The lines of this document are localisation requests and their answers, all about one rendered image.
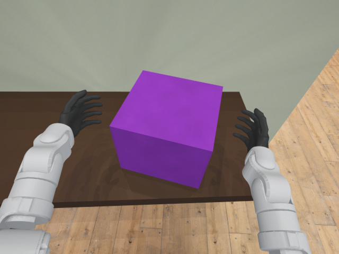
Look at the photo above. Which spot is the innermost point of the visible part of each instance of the robot right hand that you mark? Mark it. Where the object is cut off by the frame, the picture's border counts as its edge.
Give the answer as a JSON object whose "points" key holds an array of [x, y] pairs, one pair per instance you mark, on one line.
{"points": [[258, 135]]}

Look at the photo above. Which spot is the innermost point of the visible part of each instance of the robot left hand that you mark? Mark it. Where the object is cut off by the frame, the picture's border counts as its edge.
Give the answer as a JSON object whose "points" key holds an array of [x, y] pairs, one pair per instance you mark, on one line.
{"points": [[73, 115]]}

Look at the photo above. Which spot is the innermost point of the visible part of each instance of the table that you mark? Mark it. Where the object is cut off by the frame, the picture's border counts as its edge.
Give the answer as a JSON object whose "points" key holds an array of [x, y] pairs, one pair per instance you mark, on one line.
{"points": [[92, 176]]}

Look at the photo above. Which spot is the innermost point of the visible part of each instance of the robot right forearm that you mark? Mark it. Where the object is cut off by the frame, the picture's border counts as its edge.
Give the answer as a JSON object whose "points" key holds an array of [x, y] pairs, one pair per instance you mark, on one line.
{"points": [[280, 232]]}

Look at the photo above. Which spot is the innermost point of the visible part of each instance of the robot left upper arm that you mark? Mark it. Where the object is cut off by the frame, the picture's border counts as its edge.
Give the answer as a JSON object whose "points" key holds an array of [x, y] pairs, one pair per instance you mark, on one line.
{"points": [[24, 241]]}

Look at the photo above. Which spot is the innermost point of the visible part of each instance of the carton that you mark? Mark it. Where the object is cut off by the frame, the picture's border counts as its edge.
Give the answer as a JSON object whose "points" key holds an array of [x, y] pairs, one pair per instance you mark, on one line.
{"points": [[166, 127]]}

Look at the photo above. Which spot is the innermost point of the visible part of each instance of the robot left forearm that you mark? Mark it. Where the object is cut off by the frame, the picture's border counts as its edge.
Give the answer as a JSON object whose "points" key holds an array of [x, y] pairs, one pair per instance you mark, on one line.
{"points": [[30, 200]]}

